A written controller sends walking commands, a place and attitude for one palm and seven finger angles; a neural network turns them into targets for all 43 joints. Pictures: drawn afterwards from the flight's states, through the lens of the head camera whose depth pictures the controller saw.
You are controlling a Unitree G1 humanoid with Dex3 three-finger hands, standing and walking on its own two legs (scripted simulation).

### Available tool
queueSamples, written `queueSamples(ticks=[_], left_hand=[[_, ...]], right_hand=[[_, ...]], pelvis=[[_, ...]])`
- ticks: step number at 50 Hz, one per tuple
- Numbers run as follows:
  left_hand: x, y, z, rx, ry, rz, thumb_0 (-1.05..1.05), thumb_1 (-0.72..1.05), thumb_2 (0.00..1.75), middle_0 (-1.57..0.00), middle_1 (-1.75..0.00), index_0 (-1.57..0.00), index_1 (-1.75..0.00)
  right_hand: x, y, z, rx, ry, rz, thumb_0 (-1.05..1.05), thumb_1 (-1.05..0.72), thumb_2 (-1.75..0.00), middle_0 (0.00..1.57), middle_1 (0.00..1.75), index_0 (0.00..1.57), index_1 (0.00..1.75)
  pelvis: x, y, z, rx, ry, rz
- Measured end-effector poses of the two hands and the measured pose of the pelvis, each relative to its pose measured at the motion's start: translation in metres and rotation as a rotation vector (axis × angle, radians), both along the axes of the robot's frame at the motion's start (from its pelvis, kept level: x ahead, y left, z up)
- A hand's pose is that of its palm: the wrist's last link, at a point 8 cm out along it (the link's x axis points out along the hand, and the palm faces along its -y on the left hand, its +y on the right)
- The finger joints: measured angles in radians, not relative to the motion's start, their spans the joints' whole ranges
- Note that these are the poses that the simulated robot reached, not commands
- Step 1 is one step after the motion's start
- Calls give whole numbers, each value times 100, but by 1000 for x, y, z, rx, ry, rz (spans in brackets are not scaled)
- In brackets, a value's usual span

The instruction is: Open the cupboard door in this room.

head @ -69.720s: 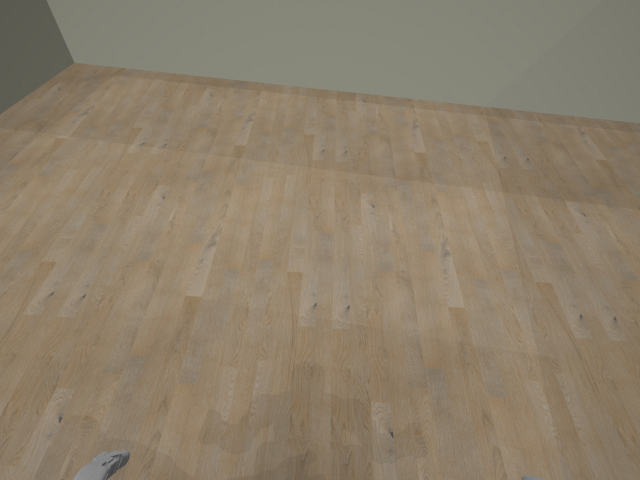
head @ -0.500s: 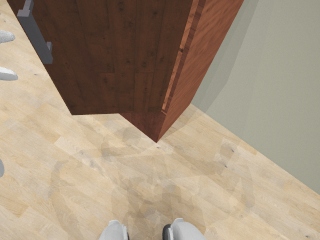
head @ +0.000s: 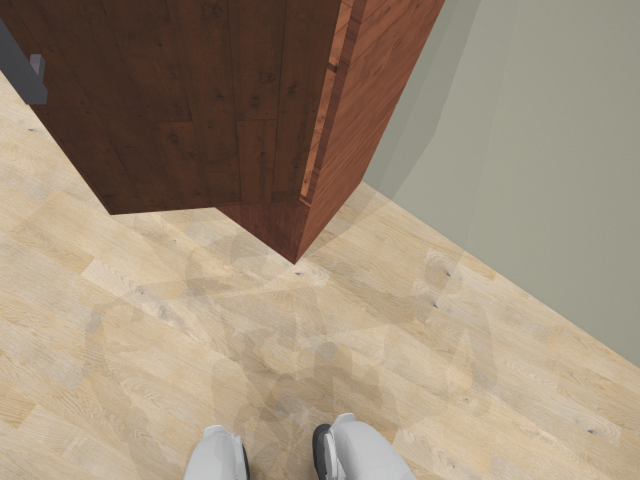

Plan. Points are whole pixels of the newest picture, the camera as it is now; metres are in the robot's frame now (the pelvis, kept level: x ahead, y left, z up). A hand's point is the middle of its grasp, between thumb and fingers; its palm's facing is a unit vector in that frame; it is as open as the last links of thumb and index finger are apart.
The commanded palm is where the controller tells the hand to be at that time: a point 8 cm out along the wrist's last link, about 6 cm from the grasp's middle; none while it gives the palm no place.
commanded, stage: move the hooked fingers beside the handle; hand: left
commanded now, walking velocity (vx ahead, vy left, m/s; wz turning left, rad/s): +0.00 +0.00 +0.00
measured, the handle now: (6, 35) +0.57 +0.25 +0.13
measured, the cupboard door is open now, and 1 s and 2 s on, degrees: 45 46 46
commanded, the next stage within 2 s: slide the fingers in behind the handle in 0.30 s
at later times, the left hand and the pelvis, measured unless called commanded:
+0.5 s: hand out of the picture +0.55 +0.30 +0.12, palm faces +0.03 -1.00 +0.00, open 14.0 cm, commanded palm +0.53 +0.33 +0.12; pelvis +0.01 +0.01 +0.00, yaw +0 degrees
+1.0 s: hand out of the picture +0.53 +0.29 +0.12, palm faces +0.09 -1.00 +0.00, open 14.6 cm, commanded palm +0.52 +0.30 +0.12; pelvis +0.02 +0.00 +0.01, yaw +2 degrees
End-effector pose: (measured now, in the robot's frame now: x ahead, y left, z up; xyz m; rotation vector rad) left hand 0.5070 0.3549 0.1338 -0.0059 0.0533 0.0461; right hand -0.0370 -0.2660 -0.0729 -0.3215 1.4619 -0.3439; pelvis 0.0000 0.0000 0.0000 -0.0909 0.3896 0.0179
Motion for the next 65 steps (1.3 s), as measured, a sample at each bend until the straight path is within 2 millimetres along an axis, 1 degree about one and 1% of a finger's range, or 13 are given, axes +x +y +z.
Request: queueSamples(ticks=[6, 11, 15, 20, 25, 28, 34, 43, 54, 65], left_hand=[[3, 9, -3, 7, -15, 10, -1, -50, 30, -30, -120, -30, -120], [5, 14, -2, 18, -20, -4, -1, -50, 30, -30, -120, -30, -120], [8, 10, -4, 10, -11, -26, -1, -50, 30, -30, -120, -30, -120], [12, 4, -7, -15, -9, -28, -1, -50, 30, -30, -120, -30, -120], [16, 0, -11, 5, 6, -15, -1, -50, 30, -30, -120, -30, -120], [17, -4, -10, 18, -10, -15, -1, -50, 30, -30, -120, -30, -120], [14, -7, -12, -5, -13, 7, -1, -50, 30, -27, -119, -28, -120], [3, -12, -8, 14, -16, 29, -1, -50, 30, -24, -117, -23, -117], [-6, -19, -8, 16, -15, 58, -1, -50, 30, -17, -114, -17, -115], [-9, -23, -8, 14, -15, 73, -1, -50, 30, -14, -114, -14, -114]], right_hand=[[-11, 4, 1, 1, 43, -23, 0, -90, -90, 21, 30, 21, 30], [-12, 9, 1, 8, 66, -25, 0, -90, -90, 21, 30, 21, 30], [-7, 13, 1, 18, 66, -14, 0, -90, -90, 21, 30, 21, 30], [6, 15, 1, 20, 32, -4, 0, -90, -90, 21, 30, 21, 30], [16, 17, 0, 23, 3, 5, 0, -90, -90, 21, 30, 21, 30], [20, 17, -1, 31, 0, 8, 0, -90, -90, 21, 30, 21, 30], [23, 18, -2, 51, 5, 11, 0, -90, -90, 21, 30, 21, 30], [29, 11, -2, 59, -4, 16, 0, -90, -90, 21, 30, 21, 30], [41, -1, -4, 50, -21, 56, 0, -91, -90, 20, 30, 21, 30], [49, -4, -8, 53, -28, 94, 0, -91, -90, 20, 30, 21, 30]], pelvis=[[1, 1, -2, -5, 17, -5], [4, 4, -2, -8, 28, -2], [7, 7, -1, -9, 29, 4], [11, 9, 0, -9, 25, 3], [13, 11, 0, -9, 22, 3], [15, 11, 1, -7, 22, 3], [19, 9, 3, -3, 12, 4], [23, 5, 7, 0, -11, 12], [21, 0, 9, 7, -29, 32], [19, -3, 8, 10, -29, 51]])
